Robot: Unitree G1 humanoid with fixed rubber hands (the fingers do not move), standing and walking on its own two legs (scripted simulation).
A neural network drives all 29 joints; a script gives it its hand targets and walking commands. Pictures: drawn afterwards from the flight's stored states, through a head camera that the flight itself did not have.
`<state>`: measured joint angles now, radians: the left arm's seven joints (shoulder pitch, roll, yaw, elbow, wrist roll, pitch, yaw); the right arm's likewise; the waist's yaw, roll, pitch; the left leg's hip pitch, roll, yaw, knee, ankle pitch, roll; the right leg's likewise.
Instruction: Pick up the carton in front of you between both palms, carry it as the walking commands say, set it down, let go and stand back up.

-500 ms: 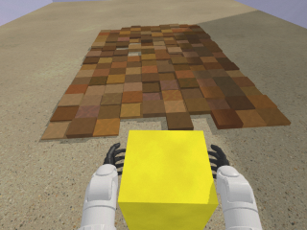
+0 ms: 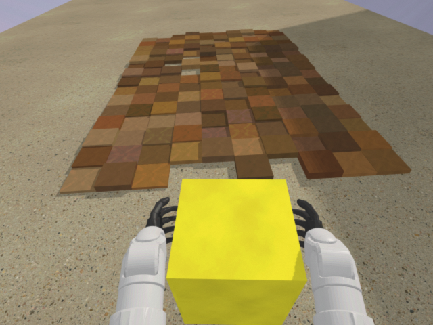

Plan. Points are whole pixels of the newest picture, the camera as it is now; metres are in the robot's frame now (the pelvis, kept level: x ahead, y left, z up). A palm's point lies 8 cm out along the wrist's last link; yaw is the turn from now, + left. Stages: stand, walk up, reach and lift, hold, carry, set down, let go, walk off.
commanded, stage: hold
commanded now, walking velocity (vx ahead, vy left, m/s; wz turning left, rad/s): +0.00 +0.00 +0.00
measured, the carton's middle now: (233, 254) +0.29 +0.00 -0.02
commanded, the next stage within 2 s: carry in 0.20 s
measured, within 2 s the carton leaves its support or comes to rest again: neither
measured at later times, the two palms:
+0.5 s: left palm (146, 206) +0.34 +0.18 +0.08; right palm (296, 204) +0.35 -0.12 +0.08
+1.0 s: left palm (153, 136) +0.57 +0.21 +0.09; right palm (266, 138) +0.57 -0.09 +0.08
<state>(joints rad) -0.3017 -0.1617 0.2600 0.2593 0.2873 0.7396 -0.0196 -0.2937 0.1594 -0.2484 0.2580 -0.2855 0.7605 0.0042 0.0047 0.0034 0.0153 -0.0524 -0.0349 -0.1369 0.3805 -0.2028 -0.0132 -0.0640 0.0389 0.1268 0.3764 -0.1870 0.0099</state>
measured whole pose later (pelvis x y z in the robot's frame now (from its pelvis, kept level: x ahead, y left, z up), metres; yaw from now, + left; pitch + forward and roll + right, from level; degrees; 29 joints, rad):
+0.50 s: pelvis +0.07 +0.02 -0.01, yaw -1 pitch +4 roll +0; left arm -0.17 -0.13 0.16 -0.13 0.14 0.97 0.05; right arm -0.20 0.14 -0.12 -0.07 -0.15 0.97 -0.07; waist 0.00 0.00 -0.17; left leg -0.23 0.02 0.02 0.51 -0.35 0.00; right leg -0.34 -0.03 -0.04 0.68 -0.47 0.01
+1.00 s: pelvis +0.32 +0.06 -0.01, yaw -1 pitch +5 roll +0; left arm -0.09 -0.13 0.09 -0.49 0.04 1.27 0.14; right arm -0.08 0.13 -0.06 -0.46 -0.06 1.25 -0.14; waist -0.01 -0.02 -0.14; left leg -0.35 0.01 0.24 0.51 -0.25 0.08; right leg -0.43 -0.08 -0.08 1.12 -0.41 -0.01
